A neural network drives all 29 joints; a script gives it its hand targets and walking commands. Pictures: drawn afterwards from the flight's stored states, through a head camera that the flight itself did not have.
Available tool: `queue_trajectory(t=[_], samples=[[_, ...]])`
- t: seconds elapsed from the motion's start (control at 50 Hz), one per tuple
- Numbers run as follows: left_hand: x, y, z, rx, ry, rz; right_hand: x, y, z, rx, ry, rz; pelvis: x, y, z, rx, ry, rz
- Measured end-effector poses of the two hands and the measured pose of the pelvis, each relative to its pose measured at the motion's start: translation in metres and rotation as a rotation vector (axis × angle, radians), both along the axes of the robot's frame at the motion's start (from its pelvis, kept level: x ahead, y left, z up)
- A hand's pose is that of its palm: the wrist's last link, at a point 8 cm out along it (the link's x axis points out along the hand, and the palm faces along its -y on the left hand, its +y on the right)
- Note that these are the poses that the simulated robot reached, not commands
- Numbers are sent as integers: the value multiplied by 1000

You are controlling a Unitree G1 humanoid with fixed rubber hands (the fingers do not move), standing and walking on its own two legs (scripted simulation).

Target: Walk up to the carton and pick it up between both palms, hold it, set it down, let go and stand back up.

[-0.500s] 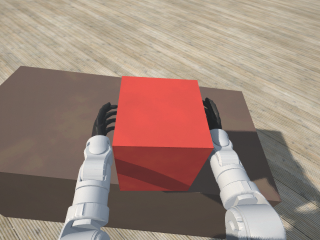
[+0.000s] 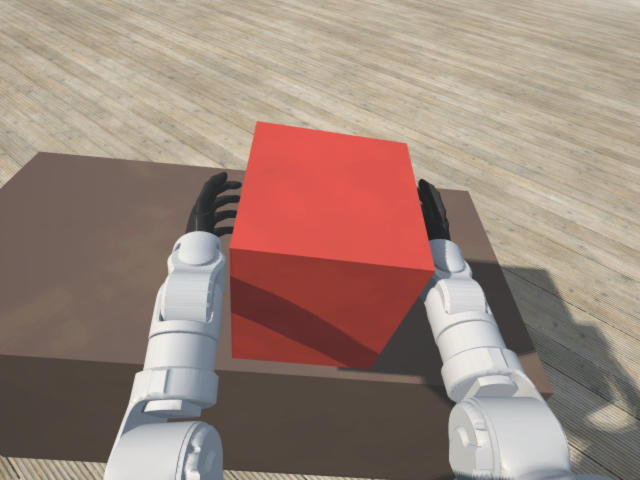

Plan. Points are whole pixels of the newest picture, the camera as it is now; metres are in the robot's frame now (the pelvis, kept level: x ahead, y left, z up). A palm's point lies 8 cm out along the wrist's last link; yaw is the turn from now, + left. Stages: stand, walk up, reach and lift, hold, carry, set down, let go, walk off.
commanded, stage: reach and lift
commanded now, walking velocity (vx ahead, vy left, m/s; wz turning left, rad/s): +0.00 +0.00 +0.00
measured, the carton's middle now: (317, 253) +0.38 -0.01 +0.09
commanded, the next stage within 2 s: hold in 1.04 s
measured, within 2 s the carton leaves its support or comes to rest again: neither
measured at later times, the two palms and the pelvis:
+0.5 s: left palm (197, 235) +0.36 +0.14 +0.14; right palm (430, 235) +0.37 -0.16 +0.14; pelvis +0.01 -0.01 +0.00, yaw +2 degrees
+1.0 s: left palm (203, 220) +0.37 +0.13 +0.17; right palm (439, 224) +0.37 -0.16 +0.16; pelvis +0.00 -0.01 +0.00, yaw +1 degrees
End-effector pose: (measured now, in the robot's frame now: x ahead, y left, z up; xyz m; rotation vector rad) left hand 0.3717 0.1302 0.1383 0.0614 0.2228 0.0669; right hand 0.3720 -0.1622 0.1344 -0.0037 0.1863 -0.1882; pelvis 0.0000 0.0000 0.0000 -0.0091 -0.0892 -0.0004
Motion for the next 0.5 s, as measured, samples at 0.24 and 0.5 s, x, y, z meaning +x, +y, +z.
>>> queue_trajectory(t=[0.24, 0.5], samples=[[2, -2, 0, -4, 7, 5, 6, -2, 3, 1, -16, 11, 10, -7, 0, -3, -28, 6], [-9, 6, 6, 0, -19, 11, -2, 6, 10, 20, -49, 20, 11, -9, -1, -6, -31, 28]])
